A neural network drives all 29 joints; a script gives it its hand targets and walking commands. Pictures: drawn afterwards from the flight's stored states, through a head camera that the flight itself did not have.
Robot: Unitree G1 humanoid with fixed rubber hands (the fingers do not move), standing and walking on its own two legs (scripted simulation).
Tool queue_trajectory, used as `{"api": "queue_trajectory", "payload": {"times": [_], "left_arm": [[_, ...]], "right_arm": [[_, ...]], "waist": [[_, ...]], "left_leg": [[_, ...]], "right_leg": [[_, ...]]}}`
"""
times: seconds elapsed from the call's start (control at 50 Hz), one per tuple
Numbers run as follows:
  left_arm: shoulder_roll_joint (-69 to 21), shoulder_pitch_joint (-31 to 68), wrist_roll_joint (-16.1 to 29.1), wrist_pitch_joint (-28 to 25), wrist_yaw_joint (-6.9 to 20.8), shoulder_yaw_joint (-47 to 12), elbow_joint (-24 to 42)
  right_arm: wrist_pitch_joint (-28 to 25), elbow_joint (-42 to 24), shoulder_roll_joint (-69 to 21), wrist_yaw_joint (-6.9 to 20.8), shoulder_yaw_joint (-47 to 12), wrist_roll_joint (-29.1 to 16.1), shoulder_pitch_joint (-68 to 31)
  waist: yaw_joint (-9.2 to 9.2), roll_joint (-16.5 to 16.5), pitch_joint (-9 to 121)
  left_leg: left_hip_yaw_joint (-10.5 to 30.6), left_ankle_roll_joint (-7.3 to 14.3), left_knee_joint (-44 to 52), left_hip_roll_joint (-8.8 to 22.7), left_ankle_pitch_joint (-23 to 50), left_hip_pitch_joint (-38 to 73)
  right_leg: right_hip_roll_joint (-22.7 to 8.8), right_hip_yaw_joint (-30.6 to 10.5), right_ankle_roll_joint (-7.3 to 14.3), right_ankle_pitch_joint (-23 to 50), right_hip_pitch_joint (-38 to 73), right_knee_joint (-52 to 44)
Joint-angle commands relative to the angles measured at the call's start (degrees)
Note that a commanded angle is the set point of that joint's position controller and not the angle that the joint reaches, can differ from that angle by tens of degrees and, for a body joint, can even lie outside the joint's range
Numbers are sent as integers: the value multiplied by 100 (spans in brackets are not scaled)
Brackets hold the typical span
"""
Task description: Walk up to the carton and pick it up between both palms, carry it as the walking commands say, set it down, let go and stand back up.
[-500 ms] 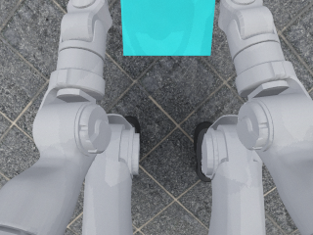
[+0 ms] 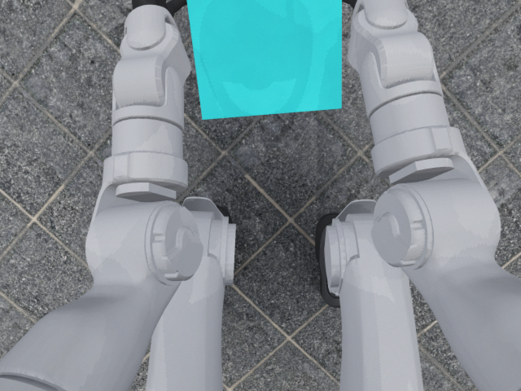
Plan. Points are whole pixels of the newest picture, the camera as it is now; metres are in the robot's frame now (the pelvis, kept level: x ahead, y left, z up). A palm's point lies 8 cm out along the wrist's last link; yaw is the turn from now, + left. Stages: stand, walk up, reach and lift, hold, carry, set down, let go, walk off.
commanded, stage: reach and lift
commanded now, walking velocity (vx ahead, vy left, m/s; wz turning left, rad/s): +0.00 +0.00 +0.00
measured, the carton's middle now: (261, 25) +0.55 +0.03 -0.19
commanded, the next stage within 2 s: none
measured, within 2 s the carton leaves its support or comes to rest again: neither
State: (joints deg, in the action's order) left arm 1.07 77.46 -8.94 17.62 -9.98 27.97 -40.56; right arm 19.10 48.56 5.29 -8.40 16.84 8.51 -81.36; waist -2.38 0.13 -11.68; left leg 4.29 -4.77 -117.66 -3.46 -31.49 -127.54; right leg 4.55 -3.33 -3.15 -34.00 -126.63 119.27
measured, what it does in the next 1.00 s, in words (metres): rises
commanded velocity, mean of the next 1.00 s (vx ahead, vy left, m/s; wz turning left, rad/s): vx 0.00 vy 0.00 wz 0.00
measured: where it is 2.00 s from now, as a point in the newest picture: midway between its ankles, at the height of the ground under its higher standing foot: (273, 271)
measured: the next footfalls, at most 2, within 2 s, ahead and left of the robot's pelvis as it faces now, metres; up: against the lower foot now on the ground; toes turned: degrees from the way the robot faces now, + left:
none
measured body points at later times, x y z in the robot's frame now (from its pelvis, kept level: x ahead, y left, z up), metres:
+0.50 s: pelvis -0.01 +0.00 +0.05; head +0.31 +0.00 +0.36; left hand +0.53 +0.15 -0.05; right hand +0.54 -0.09 -0.06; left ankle +0.11 +0.14 -0.37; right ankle +0.10 -0.13 -0.37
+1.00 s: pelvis -0.01 +0.00 +0.10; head +0.28 +0.00 +0.45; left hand +0.50 +0.14 +0.03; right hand +0.52 -0.09 +0.02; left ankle +0.11 +0.14 -0.37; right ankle +0.10 -0.13 -0.37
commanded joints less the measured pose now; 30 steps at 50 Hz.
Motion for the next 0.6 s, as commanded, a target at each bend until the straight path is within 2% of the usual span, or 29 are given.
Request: {"api": "queue_trajectory", "payload": {"times": [0.0,0.12,0.2,0.4,0.58], "left_arm": [[-5858,3811,821,58,1882,-3030,-85],[-6102,3456,570,166,1837,-2834,-333],[-6179,3390,444,188,1813,-2734,-392],[-6351,3366,297,295,1830,-2613,-387],[-6554,3166,249,401,1874,-2611,-367]], "right_arm": [[-332,-816,-6008,1533,-2310,-820,-3902],[-249,-641,-6032,1587,-2110,-593,-3566],[-225,-626,-6057,1620,-2021,-511,-3533],[-88,-599,-6291,1612,-1906,-380,-3477],[25,-648,-6538,1610,-1906,-304,-3276]], "waist": [[-57,-194,8333],[15,-105,7820],[0,-77,7686],[-21,-122,7790],[-10,-156,7975]], "left_leg": [[-1069,171,830,-704,2495,4264],[-1012,145,1155,-753,2303,4295],[-1001,146,1344,-762,2151,4333],[-1028,160,1754,-754,1741,4421],[-1031,164,2071,-782,1720,4605]], "right_leg": [[669,861,150,2451,4097,-1033],[660,891,164,2124,3696,-1313],[649,884,168,1942,3640,-1500],[665,858,149,1609,3935,-1951],[690,833,128,1638,4286,-2290]]}}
